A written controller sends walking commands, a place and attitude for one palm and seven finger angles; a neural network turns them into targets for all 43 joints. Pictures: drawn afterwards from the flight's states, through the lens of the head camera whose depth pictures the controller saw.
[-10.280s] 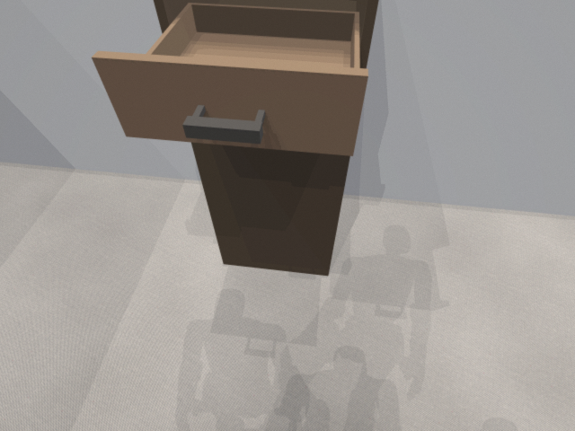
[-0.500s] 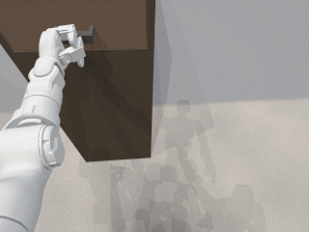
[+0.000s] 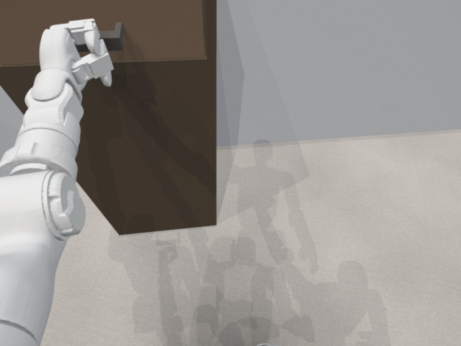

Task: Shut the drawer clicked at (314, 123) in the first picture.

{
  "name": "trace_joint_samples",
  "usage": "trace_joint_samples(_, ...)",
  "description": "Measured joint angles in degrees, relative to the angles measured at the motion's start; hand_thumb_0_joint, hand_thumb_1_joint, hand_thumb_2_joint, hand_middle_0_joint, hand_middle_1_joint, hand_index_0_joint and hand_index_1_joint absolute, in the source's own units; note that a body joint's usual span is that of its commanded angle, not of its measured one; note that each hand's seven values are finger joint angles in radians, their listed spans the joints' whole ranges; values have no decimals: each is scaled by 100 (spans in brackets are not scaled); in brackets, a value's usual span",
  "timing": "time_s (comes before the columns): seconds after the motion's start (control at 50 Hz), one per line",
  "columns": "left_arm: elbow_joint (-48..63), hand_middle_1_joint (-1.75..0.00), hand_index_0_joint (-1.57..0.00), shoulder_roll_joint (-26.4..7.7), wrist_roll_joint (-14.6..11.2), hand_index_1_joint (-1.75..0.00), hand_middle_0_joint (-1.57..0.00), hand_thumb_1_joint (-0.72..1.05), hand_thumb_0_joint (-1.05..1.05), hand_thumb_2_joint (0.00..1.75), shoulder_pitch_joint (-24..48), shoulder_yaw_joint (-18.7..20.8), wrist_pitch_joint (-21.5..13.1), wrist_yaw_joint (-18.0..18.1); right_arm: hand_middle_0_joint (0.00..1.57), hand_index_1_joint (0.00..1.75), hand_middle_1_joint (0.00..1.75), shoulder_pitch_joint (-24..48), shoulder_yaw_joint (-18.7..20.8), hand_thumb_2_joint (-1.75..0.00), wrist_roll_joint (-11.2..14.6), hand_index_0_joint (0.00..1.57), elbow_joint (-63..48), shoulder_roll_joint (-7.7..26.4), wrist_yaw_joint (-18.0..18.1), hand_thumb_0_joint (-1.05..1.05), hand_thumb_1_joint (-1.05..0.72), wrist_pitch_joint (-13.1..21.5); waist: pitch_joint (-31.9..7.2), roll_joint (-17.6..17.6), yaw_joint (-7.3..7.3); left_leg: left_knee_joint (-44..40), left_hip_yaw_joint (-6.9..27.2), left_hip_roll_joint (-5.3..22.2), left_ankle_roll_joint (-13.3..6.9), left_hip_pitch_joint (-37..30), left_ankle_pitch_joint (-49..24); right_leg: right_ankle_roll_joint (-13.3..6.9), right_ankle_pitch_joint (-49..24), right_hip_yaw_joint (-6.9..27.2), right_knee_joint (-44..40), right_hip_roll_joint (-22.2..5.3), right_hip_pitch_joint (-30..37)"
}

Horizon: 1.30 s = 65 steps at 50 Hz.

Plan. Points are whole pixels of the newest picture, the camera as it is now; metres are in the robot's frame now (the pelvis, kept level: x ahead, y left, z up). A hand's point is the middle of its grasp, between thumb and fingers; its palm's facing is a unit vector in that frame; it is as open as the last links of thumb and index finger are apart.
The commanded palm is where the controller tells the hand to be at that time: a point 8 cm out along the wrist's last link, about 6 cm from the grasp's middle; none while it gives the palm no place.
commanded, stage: pull the fist back off the drawer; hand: left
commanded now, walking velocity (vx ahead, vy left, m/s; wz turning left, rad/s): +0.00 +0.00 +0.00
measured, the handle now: (89, 34) +0.61 +0.18 +0.19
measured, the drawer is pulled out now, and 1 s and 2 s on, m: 0.00 0.00 0.00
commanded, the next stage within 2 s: draw the hand back to the body in 0.40 s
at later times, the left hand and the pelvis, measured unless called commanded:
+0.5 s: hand (103, 75) +0.50 +0.14 +0.19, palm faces +0.04 -1.00 +0.02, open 3.3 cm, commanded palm +0.47 +0.19 +0.19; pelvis +0.03 +0.00 +0.01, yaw -1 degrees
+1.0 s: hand (69, 138) +0.38 +0.17 +0.19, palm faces +0.04 -1.00 -0.02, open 3.3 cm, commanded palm +0.34 +0.22 +0.19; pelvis +0.03 -0.02 +0.01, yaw +0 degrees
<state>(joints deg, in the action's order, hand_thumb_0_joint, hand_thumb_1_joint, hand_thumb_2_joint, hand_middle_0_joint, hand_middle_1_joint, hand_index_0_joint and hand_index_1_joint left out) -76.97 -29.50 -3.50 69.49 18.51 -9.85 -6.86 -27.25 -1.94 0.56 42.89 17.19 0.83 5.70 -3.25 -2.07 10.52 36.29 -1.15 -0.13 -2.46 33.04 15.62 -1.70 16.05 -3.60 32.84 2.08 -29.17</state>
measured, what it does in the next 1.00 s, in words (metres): stands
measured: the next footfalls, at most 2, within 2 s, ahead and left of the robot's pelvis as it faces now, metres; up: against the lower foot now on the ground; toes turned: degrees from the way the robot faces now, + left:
none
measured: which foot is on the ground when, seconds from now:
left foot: down 0.00-1.00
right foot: down 0.00-1.00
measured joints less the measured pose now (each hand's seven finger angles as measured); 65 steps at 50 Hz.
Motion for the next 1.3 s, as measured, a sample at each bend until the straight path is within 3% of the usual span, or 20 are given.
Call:
trace_joint_samples(0.22, 1145, -160, -140, 440, -190, -160, -140, 86, 3, 92, -1036, 211, 82, -38, 20, 30, 30, -10, 57, -90, 86, 21, -230, -84, -55, 0, -90, -182, -104, -65, -197, -185, -194, 40, -6, -467, 103, 5, 55, 212, -127, 40, 369)
trace_joint_samples(0.44, 2805, -160, -140, 1074, -408, -160, -140, 89, 2, 90, -2260, -40, 766, 86, 20, 30, 30, 566, 83, -90, 222, 21, -491, -204, -8, 0, -90, -361, -133, -95, -573, -432, -190, 1, 14, -1130, 178, -5, 163, 225, -324, 16, 1016)
trace_joint_samples(0.62, 3129, -160, -140, 1187, -505, -160, -140, 90, 2, 90, -2352, -313, 1059, 53, 20, 30, 30, 1075, 58, -90, 273, 21, -627, -174, 73, 0, -90, -462, -104, -43, -762, -548, -67, -49, 56, -1308, 120, -48, 185, 105, -385, -23, 1209)
trace_joint_samples(0.8, 4785, -160, -140, 1356, -737, -160, -140, 90, 2, 90, -3828, -300, 1507, -119, 20, 30, 30, 1155, 29, -90, 350, 21, -799, -190, 97, 0, -90, -631, -105, -78, -922, -766, -124, -27, 93, -1760, 91, -84, 180, 172, -511, 4, 1596)
trace_joint_samples(1.02, 6541, -160, -140, 1289, -1065, -160, -140, 90, 2, 90, -5177, -411, 2056, -370, 20, 30, 30, 1496, -62, -90, 412, 20, -791, -199, 244, 1, -90, -465, -33, -133, -1142, -845, -1, -45, 130, -2081, -6, -116, 128, 50, -598, -7, 1962)
trace_joint_samples(1.14, 7462, -160, -140, 1273, -455, -160, -140, 89, 2, 90, -6190, -763, 1257, 609, 20, 30, 30, 1823, -73, -90, 203, 20, -813, -254, 199, 1, -90, -329, 210, -189, -1184, -1074, -33, -56, 133, -2283, -172, -108, -12, 85, -757, -15, 2120)
trace_joint_samples(1.3, 8160, -160, -140, 1275, -178, -160, -140, 89, 2, 90, -7105, -775, 713, 1097, 20, 30, 30, 1841, -75, -90, 93, 21, -641, -354, 190, 1, -90, -420, 440, -181, -1295, -1345, -15, -54, 133, -2597, -320, -108, -180, 75, -1075, -4, 2459)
